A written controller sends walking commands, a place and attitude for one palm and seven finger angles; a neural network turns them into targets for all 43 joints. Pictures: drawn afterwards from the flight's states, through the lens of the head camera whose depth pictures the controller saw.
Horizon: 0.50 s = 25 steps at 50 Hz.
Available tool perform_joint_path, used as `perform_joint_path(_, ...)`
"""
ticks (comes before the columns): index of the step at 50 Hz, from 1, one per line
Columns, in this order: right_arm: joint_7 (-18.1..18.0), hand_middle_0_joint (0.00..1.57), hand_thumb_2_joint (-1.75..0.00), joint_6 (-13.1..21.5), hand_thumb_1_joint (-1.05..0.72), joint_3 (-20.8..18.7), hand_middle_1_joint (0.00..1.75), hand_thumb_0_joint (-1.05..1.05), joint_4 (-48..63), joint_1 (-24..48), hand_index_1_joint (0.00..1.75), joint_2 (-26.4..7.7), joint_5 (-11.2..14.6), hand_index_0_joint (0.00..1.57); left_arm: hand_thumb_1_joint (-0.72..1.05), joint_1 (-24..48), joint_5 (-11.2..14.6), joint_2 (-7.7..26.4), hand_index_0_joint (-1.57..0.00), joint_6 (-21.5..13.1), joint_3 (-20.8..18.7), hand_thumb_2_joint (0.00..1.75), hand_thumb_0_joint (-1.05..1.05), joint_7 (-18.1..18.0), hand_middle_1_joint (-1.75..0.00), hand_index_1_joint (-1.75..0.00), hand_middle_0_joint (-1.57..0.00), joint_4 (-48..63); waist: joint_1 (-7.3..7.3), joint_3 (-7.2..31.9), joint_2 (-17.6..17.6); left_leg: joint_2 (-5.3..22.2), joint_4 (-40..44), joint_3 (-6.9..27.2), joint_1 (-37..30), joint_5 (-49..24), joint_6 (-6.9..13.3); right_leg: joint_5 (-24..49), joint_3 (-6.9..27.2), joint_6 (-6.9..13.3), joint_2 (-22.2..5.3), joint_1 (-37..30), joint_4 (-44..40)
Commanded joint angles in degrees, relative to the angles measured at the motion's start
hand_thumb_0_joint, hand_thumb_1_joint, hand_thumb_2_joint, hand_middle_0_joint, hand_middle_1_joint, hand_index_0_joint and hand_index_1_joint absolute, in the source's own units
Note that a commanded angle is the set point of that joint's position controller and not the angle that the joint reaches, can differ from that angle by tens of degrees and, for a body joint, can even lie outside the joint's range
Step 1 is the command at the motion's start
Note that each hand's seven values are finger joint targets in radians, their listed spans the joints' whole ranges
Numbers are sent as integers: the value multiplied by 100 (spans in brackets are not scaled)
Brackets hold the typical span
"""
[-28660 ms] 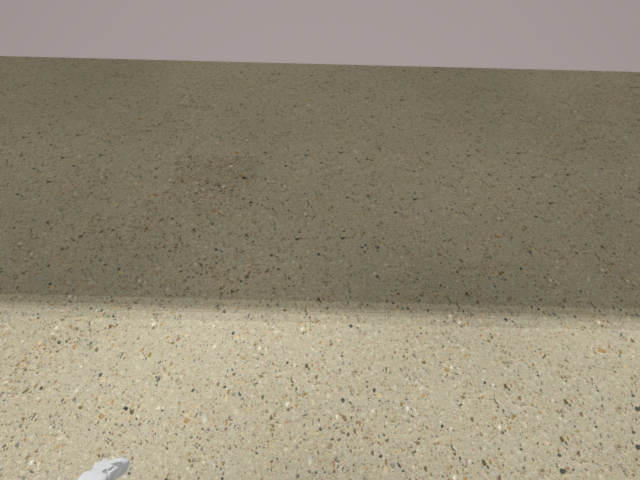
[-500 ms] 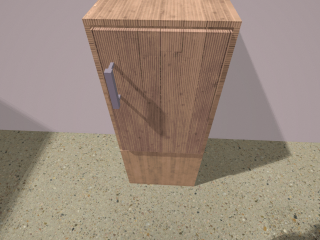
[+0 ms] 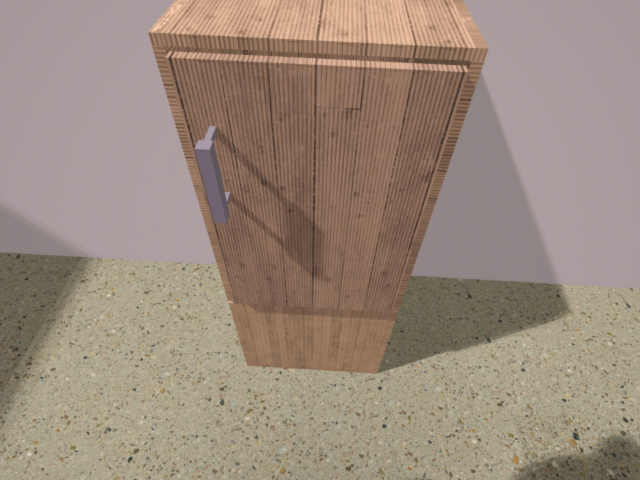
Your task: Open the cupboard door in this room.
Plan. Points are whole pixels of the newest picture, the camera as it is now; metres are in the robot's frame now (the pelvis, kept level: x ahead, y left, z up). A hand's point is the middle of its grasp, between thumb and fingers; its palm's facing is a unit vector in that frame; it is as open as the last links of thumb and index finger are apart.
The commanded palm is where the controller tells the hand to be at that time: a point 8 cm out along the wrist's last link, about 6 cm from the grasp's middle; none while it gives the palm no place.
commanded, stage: raise the hand with hooked fingers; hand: left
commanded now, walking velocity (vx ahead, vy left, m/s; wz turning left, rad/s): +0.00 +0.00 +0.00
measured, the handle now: (216, 176) +0.52 +0.20 +0.08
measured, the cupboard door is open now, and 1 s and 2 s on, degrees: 0 0 0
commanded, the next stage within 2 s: none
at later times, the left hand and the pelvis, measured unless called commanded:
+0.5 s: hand (178, 458) +0.15 +0.18 -0.04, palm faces +0.05 -1.00 -0.01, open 8.5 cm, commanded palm +0.14 +0.25 -0.03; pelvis -0.02 -0.03 -0.07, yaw +3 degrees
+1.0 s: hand (136, 396) +0.20 +0.23 +0.02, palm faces +0.03 -1.00 -0.06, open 11.6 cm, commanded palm +0.17 +0.28 +0.03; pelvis -0.02 -0.02 -0.04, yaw +3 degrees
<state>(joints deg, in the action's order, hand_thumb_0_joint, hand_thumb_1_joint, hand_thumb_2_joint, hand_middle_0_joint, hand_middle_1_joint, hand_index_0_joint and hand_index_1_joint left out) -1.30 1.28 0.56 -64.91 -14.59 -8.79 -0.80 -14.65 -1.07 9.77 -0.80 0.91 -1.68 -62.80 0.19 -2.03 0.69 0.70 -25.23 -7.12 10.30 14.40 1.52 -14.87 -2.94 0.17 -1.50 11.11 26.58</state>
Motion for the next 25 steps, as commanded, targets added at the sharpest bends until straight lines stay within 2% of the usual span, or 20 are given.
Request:
perform_joint_path(1, -6, 20, -90, 93, -90, -80, 30, 0, 179, -247, 30, -600, 13, 20, 90, -306, 26, 606, -20, -93, -106, 90, 0, -44, -30, -30, -20, 129, 2, 16, -92, 625, 524, 683, 14, -796, 48, 935, 550, 179, -524, 18, -444)
perform_joint_path(3, -16, 20, -90, 105, -90, -87, 30, 0, 166, -220, 30, -611, 12, 20, 90, -303, 19, 602, -20, -104, -117, 90, 0, -50, -30, -30, -20, 128, 4, 41, -6, 638, 495, 694, -41, -1028, 62, 1190, 537, 180, -525, -34, -413)
perform_joint_path(4, 3, 20, -90, 99, -90, -136, 30, 0, 545, 137, 30, -803, 74, 20, 90, -762, -19, 600, -20, -114, -105, 90, 0, -284, -30, -30, -20, -77, 106, -74, -121, 765, -609, 531, 162, -1715, -110, 2742, 776, 109, -815, 113, -360)
perform_joint_path(5, -209, 20, -90, 931, -90, -278, 30, 0, 2549, -81, 30, -1656, 357, 20, 88, 3470, 1139, 2077, -20, -1326, -1102, 89, 0, -261, -32, -32, -20, 8965, -503, 2834, -1161, 32, 49, 783, -1294, -2259, -96, 2403, 175, 204, -137, -493, 114)
perform_joint_path(6, -401, 20, -90, 1446, -90, -150, 30, 0, 2312, 407, 30, -1179, 298, 20, 85, 757, 673, 1663, -20, -1041, -997, 88, 0, -475, -33, -33, -20, 7566, 111, 2688, -1751, 318, 136, 810, -1638, -3058, -111, 1054, 92, 268, 18, -73, 501)
perform_joint_path(7, -344, 20, -90, 1573, -90, -212, 30, 0, 2296, 407, 30, -888, 348, 20, 83, -883, 860, 242, -21, -262, -197, 87, 0, -597, -34, -34, -21, 6512, -62, 1601, -1457, 362, 245, 849, -828, -2735, -320, 108, -238, 141, -2, 486, 599)
perform_joint_path(8, -312, 20, -90, 1619, -90, -242, 30, 0, 2201, 190, 30, -1009, 393, 20, 81, -589, 1036, -215, -21, -256, 46, 86, 0, -482, -36, -36, -21, 6570, -257, 713, -677, 303, 136, 859, -396, -2163, -230, 196, -268, 86, 54, 794, 442)
perform_joint_path(9, -283, 20, -90, 1692, -90, -368, 30, 0, 2514, 337, 30, -1224, 318, 20, 78, -185, 1046, 130, -21, -524, -289, 85, 0, -389, -37, -37, -21, 6652, -361, 136, -332, 212, -149, 935, 114, -1447, -153, 202, -342, 65, 68, 1128, 308)
perform_joint_path(10, -244, 20, -90, 1704, -90, -438, 30, 0, 2651, 296, 30, -1344, 215, 20, 76, -396, 1050, 294, -21, -839, -569, 84, 0, -230, -39, -39, -21, 6405, -374, 207, 290, 118, -427, 921, 526, -883, -135, 184, -421, 65, 106, 1363, 314)
perform_joint_path(11, -209, 20, -90, 1699, -90, -475, 30, 0, 2814, 363, 30, -1315, 165, 20, 74, -1095, 1137, 36, -21, -1193, -569, 83, 0, 24, -40, -40, -21, 5892, -233, 139, 810, 82, -691, 895, 965, -576, -146, -3, -492, 63, 147, 1628, 529)
perform_joint_path(12, -128, 20, -90, 1704, -90, -516, 30, 0, 3016, 488, 30, -1279, 171, 20, 71, -1719, 1178, -42, -21, -1553, -660, 82, 0, 323, -42, -42, -21, 5424, 14, 180, 799, -18, -944, 794, 1311, -496, -189, -48, -458, 101, 133, 1684, 756)
perform_joint_path(13, -50, 20, -90, 1680, -90, -533, 30, 0, 3143, 553, 30, -1241, 149, 20, 69, -2059, 1273, -137, -22, -1955, -712, 81, 0, 669, -43, -43, -22, 5166, 114, 315, 1095, -51, -1243, 721, 1684, -370, -221, -90, -452, 113, 147, 1934, 1099)
perform_joint_path(14, 10, 20, -90, 1654, -90, -586, 30, 0, 3280, 645, 30, -1254, 143, 20, 67, -2116, 1374, -13, -22, -2408, -917, 80, 0, 1043, -45, -45, -22, 5098, 201, 425, 1234, -94, -1554, 661, 2084, -224, -243, -109, -375, 125, 145, 2116, 1411)
perform_joint_path(16, 128, 20, -90, 1667, -90, -666, 30, 0, 3610, 801, 30, -1293, 149, 20, 62, -2038, 1488, 385, -22, -3248, -1240, 78, 0, 1804, -48, -48, -22, 5196, 260, 883, 844, -171, -2134, 571, 2584, -162, -248, 86, -154, 176, 86, 2227, 1939)
perform_joint_path(17, 198, 20, -90, 1651, -90, -710, 30, 0, 3723, 752, 30, -1335, 168, 20, 60, -1955, 1503, 844, -22, -3521, -1632, 77, 0, 2178, -50, -50, -22, 5160, 318, 1083, 330, -195, -2377, 566, 2664, -309, -252, 366, 36, 229, 28, 2139, 2154)
perform_joint_path(19, 162, 20, -90, 1588, -90, -698, 30, 0, 4161, 882, 30, -1325, 258, 20, 55, -1733, 1758, 1092, -22, -3484, -1926, 75, 0, 2522, -53, -53, -22, 5794, 418, 1854, 115, -252, -2594, 420, 2771, -362, -145, 425, 259, 170, -1, 1941, 2308)
perform_joint_path(20, 107, 20, -90, 1536, -90, -681, 30, 0, 4291, 893, 30, -1277, 296, 20, 53, -1547, 1930, 1134, -23, -3347, -2055, 74, 0, 2566, -54, -54, -23, 6058, 404, 1966, 87, -269, -2659, 382, 2823, -264, -126, 267, 387, 120, -14, 1881, 2230)
perform_joint_path(22, 2, 20, -90, 1437, -90, -608, 30, 0, 4388, 730, 30, -1257, 304, 20, 48, -776, 2193, 1290, -23, -3142, -2176, 72, 0, 2519, -57, -57, -23, 6738, 237, 2013, -216, -245, -2808, 468, 2904, -52, -91, -117, 650, 46, -11, 1994, 2077)
perform_joint_path(23, -53, 20, -90, 1427, -90, -595, 30, 0, 4391, 642, 30, -1217, 321, 20, 46, -406, 2198, 1320, -23, -3143, -2181, 71, 0, 2455, -58, -58, -23, 7132, 111, 1976, -235, -182, -2871, 503, 2837, 5, -63, -261, 724, 26, -11, 2046, 1962)
perform_joint_path(25, -146, 20, -90, 1445, -90, -533, 30, 0, 4291, 438, 30, -1197, 302, 20, 41, 4, 2124, 1219, -24, -3205, -1944, 69, 0, 2351, -62, -62, -24, 7652, -111, 1971, -450, -70, -2940, 620, 2589, -195, -2, 120, 605, 33, 64, 2222, 2033)
